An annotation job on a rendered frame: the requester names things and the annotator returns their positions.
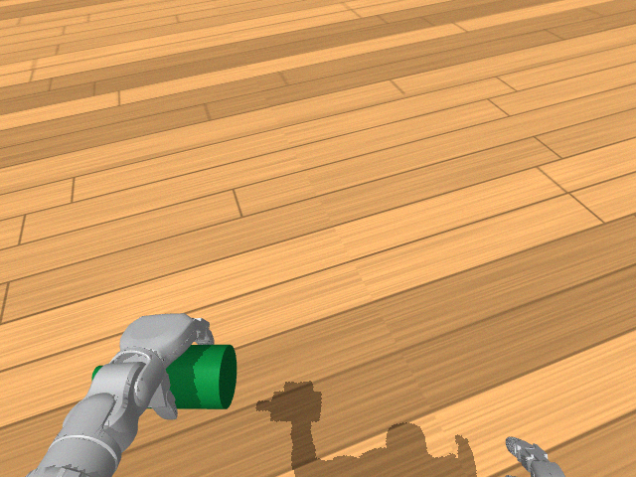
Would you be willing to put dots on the bottle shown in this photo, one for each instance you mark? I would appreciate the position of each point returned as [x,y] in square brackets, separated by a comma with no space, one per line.
[203,377]

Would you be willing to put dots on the left robot hand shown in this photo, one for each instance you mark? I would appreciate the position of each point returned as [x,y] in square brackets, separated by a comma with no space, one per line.
[168,336]

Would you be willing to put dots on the left robot arm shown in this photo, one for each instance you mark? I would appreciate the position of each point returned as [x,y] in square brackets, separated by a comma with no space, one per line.
[105,422]

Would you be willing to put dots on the right robot hand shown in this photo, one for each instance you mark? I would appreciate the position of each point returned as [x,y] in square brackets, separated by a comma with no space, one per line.
[533,458]

